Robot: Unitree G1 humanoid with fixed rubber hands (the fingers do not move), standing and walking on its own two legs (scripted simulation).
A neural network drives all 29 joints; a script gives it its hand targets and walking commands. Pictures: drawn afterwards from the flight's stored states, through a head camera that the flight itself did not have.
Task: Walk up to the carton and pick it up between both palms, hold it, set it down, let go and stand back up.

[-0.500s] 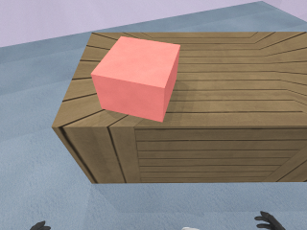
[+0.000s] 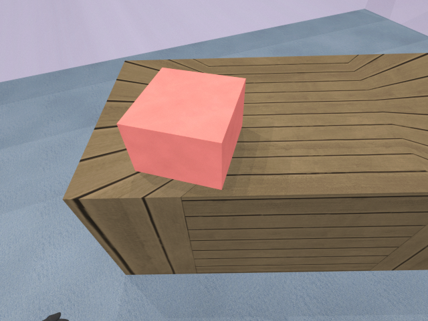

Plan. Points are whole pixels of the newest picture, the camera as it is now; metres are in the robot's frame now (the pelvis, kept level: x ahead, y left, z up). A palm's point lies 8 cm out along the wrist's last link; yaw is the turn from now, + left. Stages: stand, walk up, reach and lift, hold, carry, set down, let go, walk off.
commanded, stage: walk up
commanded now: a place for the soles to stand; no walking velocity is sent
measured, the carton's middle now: (190, 124) +0.64 +0.08 -0.03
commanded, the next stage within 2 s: stand in 1.76 s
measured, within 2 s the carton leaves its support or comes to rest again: neither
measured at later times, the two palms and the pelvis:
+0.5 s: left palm out of the picture +0.15 +0.39 -0.09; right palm (357, 311) +0.16 -0.25 -0.07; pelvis +0.09 +0.07 +0.00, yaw +0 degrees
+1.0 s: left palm (34, 279) +0.22 +0.38 -0.07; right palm (346, 286) +0.21 -0.25 -0.10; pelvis +0.13 +0.06 +0.00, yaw -1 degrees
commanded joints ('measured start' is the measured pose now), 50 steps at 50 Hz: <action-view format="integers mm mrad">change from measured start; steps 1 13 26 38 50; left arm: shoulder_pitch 163 12 79 -89 -95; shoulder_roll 245 185 126 146 143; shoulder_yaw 110 81 54 29 23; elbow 5 -75 14 10 28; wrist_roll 7 6 10 14 1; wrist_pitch -31 -7 39 10 18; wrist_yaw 35 24 26 42 32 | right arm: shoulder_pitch -74 82 8 -31 -106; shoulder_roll -180 -170 -235 -143 -158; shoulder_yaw -86 -111 -103 -60 -50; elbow -108 -25 -76 4 21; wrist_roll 13 12 9 28 23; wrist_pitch -36 -51 -39 0 -26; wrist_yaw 5 10 -27 -27 -32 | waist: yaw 59 -71 -23 -42 6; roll -109 -37 146 -103 3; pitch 32 -59 97 19 -87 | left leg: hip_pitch -428 238 87 163 146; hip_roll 44 -46 194 15 83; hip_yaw -91 71 -233 -70 -117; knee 159 -406 -583 -337 -401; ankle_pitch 27 324 73 98 340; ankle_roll -5 -9 176 19 22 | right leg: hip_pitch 434 86 -149 -80 115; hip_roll -315 -138 -44 -176 -118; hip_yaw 419 66 32 238 137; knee -271 47 149 -275 -155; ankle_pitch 351 331 -30 -64 282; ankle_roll -186 -109 18 -74 -39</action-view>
